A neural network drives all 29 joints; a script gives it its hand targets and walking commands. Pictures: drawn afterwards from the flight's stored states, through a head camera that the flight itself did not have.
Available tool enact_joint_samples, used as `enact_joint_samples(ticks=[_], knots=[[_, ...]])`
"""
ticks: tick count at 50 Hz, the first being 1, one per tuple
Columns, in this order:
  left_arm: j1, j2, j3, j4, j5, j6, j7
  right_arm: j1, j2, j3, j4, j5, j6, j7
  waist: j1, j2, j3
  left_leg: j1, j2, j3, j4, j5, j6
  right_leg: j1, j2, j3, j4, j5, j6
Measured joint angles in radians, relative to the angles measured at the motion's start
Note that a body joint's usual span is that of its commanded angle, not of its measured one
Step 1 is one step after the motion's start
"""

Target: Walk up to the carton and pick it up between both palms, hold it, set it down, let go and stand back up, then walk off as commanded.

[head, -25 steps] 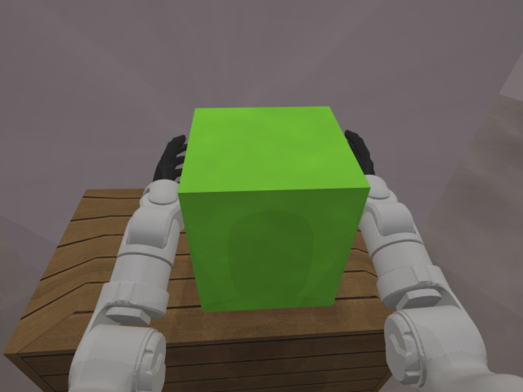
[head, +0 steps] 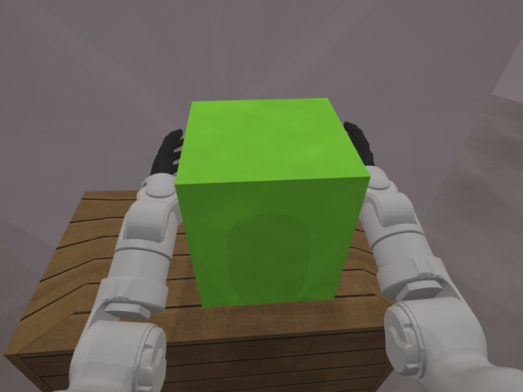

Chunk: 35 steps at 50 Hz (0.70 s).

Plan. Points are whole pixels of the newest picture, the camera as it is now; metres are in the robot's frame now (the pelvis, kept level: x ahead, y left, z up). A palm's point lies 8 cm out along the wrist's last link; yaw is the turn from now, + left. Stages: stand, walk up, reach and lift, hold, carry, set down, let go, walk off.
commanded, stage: hold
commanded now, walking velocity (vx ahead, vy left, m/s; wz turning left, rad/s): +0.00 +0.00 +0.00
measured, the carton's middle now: (264, 202) +0.36 +0.00 +0.15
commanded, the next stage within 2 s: none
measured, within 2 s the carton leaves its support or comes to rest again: neither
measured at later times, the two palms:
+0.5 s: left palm (160, 173) +0.37 +0.16 +0.20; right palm (365, 164) +0.38 -0.14 +0.22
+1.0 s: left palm (160, 172) +0.37 +0.16 +0.20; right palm (365, 161) +0.38 -0.14 +0.23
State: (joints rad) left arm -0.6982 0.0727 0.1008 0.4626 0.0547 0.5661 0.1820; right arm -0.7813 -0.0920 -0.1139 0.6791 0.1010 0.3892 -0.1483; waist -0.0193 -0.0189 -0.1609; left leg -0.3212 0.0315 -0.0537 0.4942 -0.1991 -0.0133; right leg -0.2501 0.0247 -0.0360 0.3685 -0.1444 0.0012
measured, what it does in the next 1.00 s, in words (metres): stands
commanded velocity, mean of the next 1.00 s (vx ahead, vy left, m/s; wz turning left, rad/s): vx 0.00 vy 0.00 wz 0.00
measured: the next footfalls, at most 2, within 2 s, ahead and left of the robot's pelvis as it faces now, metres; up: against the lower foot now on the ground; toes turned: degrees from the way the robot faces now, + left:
none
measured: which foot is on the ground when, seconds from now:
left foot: down 0.00-1.00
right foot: down 0.00-1.00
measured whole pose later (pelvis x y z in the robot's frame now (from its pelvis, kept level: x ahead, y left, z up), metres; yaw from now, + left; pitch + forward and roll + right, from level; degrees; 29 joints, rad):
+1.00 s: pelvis -0.01 +0.00 +0.00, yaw +0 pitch +0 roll -2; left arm -0.74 0.07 0.13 0.45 0.07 0.64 0.16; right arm -0.84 -0.10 -0.11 0.68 0.10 0.46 -0.16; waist -0.02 -0.02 -0.17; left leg -0.32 0.03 -0.05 0.49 -0.18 -0.01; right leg -0.25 0.02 -0.03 0.37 -0.13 0.00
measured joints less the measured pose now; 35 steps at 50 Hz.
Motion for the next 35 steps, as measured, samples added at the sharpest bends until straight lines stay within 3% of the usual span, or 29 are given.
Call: enact_joint_samples(ticks=[35], knots=[[-0.045, 0.0, 0.033, -0.014, 0.01, 0.071, -0.015, -0.055, -0.01, 0.0, 0.0, 0.0, 0.063, -0.006, -0.004, 0.0, -0.011, 0.002, 0.0, 0.003, 0.0, 0.015, 0.0, 0.0, 0.0, 0.005, 0.0, 0.016, 0.0]])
